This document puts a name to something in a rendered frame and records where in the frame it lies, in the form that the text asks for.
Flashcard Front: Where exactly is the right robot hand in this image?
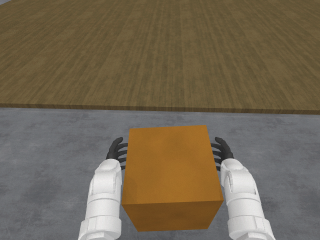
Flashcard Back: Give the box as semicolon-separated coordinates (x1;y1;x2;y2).
211;137;234;171

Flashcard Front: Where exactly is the robot left forearm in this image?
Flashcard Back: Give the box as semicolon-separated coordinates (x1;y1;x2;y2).
78;159;122;240

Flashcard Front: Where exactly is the left robot hand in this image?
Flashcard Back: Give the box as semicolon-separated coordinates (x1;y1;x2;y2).
105;137;128;170

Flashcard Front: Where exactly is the robot right forearm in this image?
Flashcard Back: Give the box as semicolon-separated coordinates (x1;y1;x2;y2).
220;158;276;240

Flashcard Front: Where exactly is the carton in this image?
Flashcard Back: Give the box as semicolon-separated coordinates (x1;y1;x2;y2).
121;125;224;232

